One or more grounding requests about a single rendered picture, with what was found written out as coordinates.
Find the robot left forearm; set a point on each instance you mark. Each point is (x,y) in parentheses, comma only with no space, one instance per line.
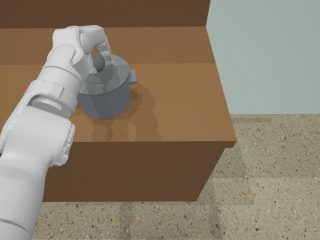
(56,88)

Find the knob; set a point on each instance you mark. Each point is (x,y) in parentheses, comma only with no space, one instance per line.
(98,61)

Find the robot left upper arm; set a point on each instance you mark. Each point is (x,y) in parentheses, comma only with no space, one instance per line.
(38,140)

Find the table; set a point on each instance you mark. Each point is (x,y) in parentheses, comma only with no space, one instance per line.
(166,144)

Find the left robot hand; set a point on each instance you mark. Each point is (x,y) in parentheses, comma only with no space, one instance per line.
(100,40)

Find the pot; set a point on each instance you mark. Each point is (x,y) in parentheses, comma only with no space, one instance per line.
(110,105)

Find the lid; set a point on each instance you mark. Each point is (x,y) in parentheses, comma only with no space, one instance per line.
(114,75)

